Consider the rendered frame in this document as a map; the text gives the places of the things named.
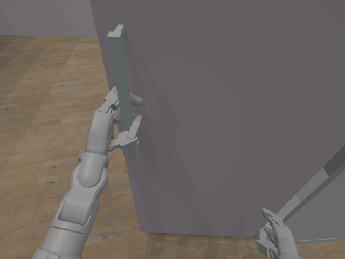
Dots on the right robot hand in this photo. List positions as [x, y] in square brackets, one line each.
[282, 239]

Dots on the robot left forearm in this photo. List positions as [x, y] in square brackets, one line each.
[77, 211]

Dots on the fridge door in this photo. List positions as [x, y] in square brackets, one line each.
[243, 103]

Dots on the handle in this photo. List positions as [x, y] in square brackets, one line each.
[117, 53]

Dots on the left robot hand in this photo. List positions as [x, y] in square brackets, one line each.
[101, 127]

